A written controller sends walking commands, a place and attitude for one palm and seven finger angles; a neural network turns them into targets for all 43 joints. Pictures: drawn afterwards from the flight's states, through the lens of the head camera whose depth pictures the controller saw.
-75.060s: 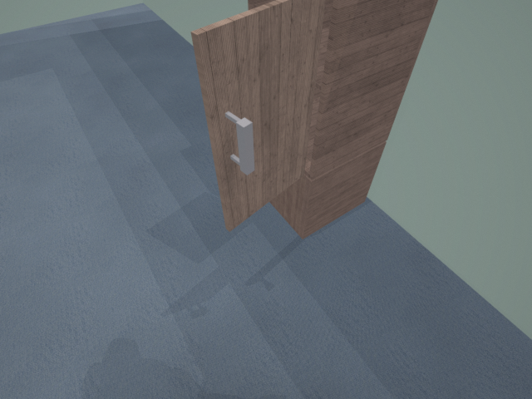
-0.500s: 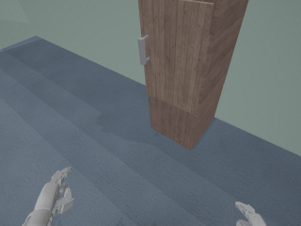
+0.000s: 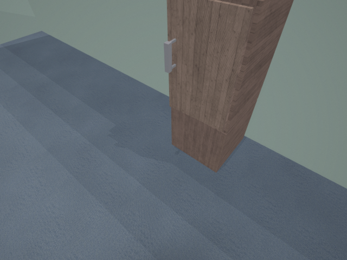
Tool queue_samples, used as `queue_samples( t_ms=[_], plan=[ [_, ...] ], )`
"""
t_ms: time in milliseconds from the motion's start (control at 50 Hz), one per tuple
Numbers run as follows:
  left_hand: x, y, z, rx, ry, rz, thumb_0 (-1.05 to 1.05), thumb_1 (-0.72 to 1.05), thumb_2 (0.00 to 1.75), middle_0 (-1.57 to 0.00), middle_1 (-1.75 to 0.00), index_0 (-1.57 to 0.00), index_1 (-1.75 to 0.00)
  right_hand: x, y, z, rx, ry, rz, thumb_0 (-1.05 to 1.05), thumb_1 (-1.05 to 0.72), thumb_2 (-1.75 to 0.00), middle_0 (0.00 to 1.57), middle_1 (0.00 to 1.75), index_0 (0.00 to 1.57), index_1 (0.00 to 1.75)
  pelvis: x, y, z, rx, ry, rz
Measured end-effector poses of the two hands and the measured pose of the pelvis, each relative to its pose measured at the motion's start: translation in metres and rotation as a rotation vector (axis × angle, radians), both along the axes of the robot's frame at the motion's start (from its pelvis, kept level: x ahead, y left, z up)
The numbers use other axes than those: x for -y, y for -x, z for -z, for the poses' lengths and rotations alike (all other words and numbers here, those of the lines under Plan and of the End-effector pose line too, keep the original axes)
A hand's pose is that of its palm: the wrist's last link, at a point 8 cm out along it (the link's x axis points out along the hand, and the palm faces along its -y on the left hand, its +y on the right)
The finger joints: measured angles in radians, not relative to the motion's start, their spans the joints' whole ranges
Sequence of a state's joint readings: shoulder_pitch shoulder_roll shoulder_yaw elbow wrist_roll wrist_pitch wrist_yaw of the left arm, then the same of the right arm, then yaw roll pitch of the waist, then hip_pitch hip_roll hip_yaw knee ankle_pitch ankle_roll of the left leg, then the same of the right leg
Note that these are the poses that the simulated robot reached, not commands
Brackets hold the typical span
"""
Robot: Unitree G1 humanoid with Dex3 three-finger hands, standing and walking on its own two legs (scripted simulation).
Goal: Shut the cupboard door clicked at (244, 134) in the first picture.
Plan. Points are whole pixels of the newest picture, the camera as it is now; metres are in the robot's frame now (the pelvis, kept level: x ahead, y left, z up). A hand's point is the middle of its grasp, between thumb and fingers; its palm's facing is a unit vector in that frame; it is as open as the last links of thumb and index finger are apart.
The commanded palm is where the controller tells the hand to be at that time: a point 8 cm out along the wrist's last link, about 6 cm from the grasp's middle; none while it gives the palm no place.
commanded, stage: let the arm hang, fingers relaxed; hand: left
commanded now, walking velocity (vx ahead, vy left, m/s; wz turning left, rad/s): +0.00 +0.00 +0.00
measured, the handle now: (171, 55) +0.95 +0.07 +0.00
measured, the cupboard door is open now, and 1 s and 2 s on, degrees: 4 4 4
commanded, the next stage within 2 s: look to check the result in 0.44 s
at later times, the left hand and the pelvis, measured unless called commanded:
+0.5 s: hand out of the picture +0.00 +0.15 -0.18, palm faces +0.03 -0.99 -0.14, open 7.4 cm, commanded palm none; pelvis +0.01 +0.00 +0.00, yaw -1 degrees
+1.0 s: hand out of the picture -0.01 +0.15 -0.17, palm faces +0.03 -0.98 -0.17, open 7.4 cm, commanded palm none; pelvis +0.03 -0.01 +0.00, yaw -1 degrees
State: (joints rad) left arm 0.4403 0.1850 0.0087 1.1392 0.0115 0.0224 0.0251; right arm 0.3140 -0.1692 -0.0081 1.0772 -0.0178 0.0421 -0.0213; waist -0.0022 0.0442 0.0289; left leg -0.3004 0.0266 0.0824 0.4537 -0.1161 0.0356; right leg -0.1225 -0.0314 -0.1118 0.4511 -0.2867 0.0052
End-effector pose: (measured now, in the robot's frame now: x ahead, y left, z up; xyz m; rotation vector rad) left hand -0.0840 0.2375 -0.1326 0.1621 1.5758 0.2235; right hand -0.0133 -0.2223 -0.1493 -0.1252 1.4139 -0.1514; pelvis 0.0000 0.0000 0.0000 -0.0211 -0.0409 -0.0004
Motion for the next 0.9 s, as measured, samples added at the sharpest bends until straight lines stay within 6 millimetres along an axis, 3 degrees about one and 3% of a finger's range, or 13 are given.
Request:
queue_samples(
  t_ms=[80, 260, 360, 560, 740, 900],
  plan=[
    [0.003, -0.012, 0.004, 0.030, 0.005, 0.012, 0.01, 0.91, 0.90, -0.19, -0.30, -0.19, -0.30, -0.006, -0.001, 0.002, 0.016, -0.013, 0.016, 0.01, -0.91, -0.90, 0.20, 0.30, 0.20, 0.29, 0.000, -0.002, 0.000, 0.008, -0.003, 0.007],
    [0.026, -0.061, 0.015, 0.145, 0.069, 0.042, 0.01, 0.91, 0.90, -0.19, -0.30, -0.19, -0.30, -0.012, 0.006, -0.002, -0.003, -0.011, 0.037, 0.01, -0.91, -0.90, 0.20, 0.30, 0.20, 0.29, 0.001, -0.005, -0.001, 0.001, -0.010, 0.013],
    [0.037, -0.075, 0.017, 0.168, 0.098, 0.047, 0.00, 0.91, 0.90, -0.19, -0.30, -0.20, -0.30, -0.013, 0.013, -0.004, -0.029, -0.008, 0.046, 0.01, -0.91, -0.90, 0.20, 0.30, 0.20, 0.29, 0.002, -0.007, -0.002, -0.005, -0.011, 0.012],
    [0.037, -0.071, 0.016, 0.123, 0.091, 0.033, 0.00, 0.91, 0.90, -0.20, -0.30, -0.20, -0.30, -0.014, 0.013, -0.005, -0.060, -0.011, 0.053, 0.01, -0.91, -0.90, 0.20, 0.30, 0.20, 0.29, 0.003, -0.015, -0.002, -0.007, -0.011, 0.011],
    [0.029, -0.061, 0.011, 0.079, 0.059, 0.020, 0.01, 0.91, 0.90, -0.19, -0.30, -0.19, -0.30, -0.012, -0.004, -0.003, -0.040, -0.016, 0.039, 0.01, -0.91, -0.90, 0.20, 0.30, 0.20, 0.29, 0.005, -0.021, -0.003, -0.005, -0.013, 0.012],
    [0.032, -0.064, 0.010, 0.076, 0.059, 0.018, 0.01, 0.91, 0.90, -0.19, -0.30, -0.19, -0.30, -0.004, -0.020, -0.004, -0.019, -0.003, 0.026, 0.01, -0.92, -0.90, 0.20, 0.30, 0.20, 0.29, 0.007, -0.026, -0.003, -0.003, -0.015, 0.014]
  ],
)
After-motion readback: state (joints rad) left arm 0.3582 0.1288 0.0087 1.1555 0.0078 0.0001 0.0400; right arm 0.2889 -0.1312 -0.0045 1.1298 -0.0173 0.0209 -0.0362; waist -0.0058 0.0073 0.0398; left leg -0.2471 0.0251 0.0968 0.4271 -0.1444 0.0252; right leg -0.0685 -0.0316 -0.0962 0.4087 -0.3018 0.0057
